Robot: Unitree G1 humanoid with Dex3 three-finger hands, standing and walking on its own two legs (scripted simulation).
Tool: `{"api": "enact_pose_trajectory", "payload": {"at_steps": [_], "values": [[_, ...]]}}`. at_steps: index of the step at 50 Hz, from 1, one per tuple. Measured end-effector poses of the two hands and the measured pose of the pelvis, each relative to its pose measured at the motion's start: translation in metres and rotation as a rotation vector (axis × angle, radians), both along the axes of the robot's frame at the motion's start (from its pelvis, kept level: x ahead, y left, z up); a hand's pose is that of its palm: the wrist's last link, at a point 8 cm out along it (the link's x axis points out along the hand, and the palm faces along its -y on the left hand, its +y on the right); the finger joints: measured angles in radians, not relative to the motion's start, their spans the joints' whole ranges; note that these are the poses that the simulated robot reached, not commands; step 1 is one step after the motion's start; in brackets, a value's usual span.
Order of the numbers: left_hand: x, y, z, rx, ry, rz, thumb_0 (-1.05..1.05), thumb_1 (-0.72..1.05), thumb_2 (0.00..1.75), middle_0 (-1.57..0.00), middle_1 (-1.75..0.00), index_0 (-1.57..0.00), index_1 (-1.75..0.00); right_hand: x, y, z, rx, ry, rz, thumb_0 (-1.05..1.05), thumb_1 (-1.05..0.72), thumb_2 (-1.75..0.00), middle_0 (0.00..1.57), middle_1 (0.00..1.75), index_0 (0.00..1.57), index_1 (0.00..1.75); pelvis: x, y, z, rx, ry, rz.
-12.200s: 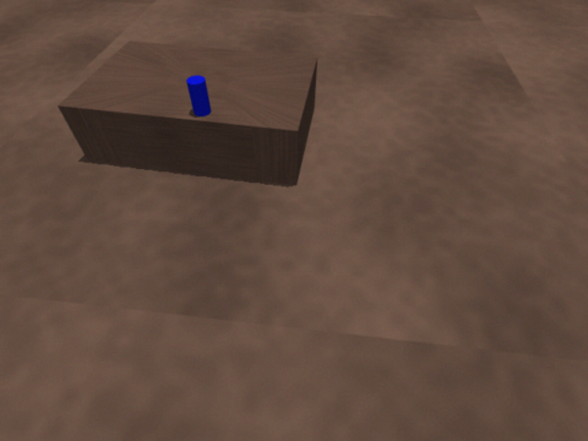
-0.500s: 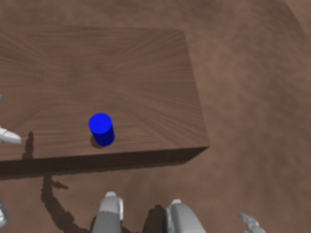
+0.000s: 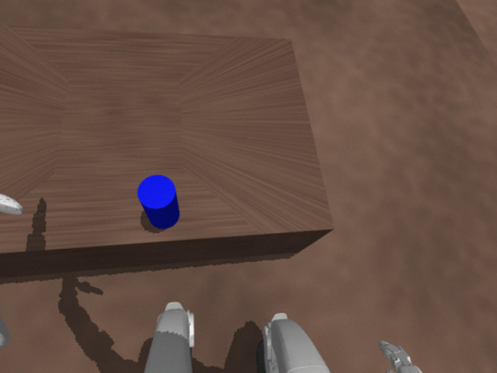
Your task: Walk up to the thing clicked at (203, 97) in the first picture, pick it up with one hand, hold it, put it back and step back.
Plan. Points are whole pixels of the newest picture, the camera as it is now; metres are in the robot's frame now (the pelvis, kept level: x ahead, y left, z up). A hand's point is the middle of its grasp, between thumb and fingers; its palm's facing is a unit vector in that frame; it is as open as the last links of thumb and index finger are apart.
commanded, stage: go down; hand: left
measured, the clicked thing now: (160, 204) +0.46 +0.17 -0.27
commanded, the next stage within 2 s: none
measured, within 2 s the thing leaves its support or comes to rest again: neither
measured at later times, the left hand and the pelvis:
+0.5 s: hand out of the picture +0.42 +0.36 +0.02, palm faces +0.13 -0.99 -0.06, open 17.3 cm; pelvis +0.00 +0.00 +0.00, yaw +0 degrees
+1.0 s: hand out of the picture +0.42 +0.36 +0.03, palm faces +0.12 -0.99 -0.04, open 17.2 cm; pelvis +0.00 +0.00 -0.01, yaw +0 degrees
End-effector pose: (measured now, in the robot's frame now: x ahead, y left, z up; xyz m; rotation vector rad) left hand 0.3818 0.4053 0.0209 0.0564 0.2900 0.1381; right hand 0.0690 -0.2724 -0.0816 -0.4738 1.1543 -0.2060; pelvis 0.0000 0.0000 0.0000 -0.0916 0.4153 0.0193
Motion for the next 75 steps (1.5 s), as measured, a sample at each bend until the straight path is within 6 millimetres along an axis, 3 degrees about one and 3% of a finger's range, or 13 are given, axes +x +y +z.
{"api": "enact_pose_trajectory", "payload": {"at_steps": [24,61,68,75], "values": [[0.013,0.004,0.010,-0.010,-0.048,-0.005,-0.01,-0.48,0.06,-0.06,-0.03,-0.03,-0.04,-0.010,0.000,-0.004,0.002,0.026,-0.007,0.00,-0.91,-0.90,0.21,0.30,0.20,0.30,-0.001,-0.002,-0.004,-0.005,0.015,-0.001],[0.005,0.010,0.015,-0.027,-0.111,-0.007,-0.01,-0.45,0.05,-0.05,-0.03,-0.04,-0.03,-0.004,0.003,-0.008,0.004,0.002,0.008,0.00,-0.91,-0.90,0.21,0.30,0.20,0.30,-0.004,-0.002,-0.008,-0.006,0.018,0.001],[0.008,0.009,0.010,-0.032,-0.139,-0.019,-0.01,-0.45,0.05,-0.05,-0.03,-0.04,-0.03,0.000,0.002,-0.011,-0.005,0.011,0.021,0.00,-0.91,-0.90,0.21,0.30,0.20,0.30,-0.004,-0.003,-0.011,-0.007,0.027,0.003],[0.011,0.011,0.016,-0.031,-0.164,-0.019,-0.01,-0.43,0.05,-0.05,-0.03,-0.04,-0.03,0.003,0.000,-0.009,-0.014,0.005,0.018,0.00,-0.91,-0.90,0.21,0.30,0.20,0.30,-0.001,-0.003,-0.010,-0.009,0.029,0.005]]}}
